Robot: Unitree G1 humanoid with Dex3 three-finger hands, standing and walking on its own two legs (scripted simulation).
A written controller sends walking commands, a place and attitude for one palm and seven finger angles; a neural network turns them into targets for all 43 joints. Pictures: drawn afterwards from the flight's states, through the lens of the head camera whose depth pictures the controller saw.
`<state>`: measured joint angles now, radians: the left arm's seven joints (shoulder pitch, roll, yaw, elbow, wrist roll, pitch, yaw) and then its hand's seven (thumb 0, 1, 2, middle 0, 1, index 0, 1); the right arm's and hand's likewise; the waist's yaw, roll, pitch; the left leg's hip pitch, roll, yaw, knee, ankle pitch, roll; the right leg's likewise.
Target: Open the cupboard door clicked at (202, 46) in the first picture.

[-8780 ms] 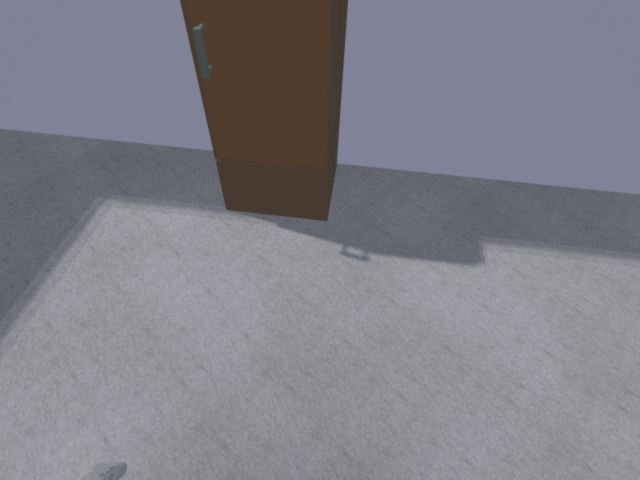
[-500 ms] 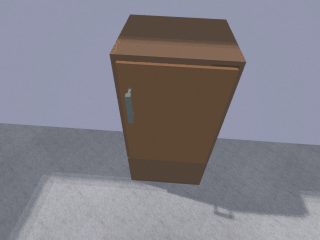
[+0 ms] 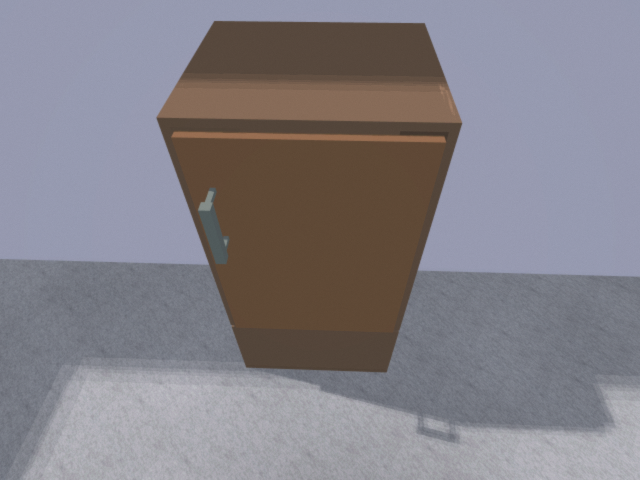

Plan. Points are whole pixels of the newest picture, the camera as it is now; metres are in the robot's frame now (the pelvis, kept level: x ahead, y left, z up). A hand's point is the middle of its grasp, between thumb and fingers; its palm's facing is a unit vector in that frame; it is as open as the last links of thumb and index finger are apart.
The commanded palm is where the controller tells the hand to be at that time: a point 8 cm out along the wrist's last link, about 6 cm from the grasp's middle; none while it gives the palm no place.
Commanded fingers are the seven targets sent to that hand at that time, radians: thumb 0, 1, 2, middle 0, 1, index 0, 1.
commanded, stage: come to a stop and stand still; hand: left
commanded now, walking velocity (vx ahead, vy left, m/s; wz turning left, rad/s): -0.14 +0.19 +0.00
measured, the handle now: (216, 227) +0.53 +0.21 -0.03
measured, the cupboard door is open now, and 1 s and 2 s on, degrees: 0 0 0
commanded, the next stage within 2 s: look again from close up in 0.78 s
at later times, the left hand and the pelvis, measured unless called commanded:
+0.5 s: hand out of the picture -0.02 +0.22 -0.17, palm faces +0.02 -0.98 -0.20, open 7.4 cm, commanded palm none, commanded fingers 0.00 0.90 0.90 -0.20 -0.30 -0.20 -0.30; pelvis -0.04 +0.04 +0.00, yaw -1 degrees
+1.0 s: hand out of the picture -0.08 +0.20 -0.17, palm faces -0.01 -0.99 -0.17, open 7.4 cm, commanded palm none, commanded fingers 0.00 0.90 0.90 -0.20 -0.30 -0.20 -0.30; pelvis -0.06 +0.05 +0.00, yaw +0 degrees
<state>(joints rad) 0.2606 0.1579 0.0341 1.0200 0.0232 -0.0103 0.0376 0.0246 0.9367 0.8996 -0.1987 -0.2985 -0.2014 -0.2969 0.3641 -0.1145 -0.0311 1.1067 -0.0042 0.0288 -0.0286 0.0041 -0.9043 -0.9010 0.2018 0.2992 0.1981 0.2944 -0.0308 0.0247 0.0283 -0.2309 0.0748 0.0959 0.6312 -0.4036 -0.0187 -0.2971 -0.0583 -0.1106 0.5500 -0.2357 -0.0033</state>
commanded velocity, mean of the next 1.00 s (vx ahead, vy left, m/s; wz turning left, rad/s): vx -0.01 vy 0.01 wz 0.00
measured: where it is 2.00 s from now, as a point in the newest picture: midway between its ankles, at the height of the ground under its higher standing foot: outside the picture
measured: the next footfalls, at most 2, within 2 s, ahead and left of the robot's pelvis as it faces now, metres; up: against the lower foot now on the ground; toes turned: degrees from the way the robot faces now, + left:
left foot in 0.18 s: +0.03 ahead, +0.11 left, +0.00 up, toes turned +6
right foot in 0.50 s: +0.00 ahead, -0.07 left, +0.00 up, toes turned +1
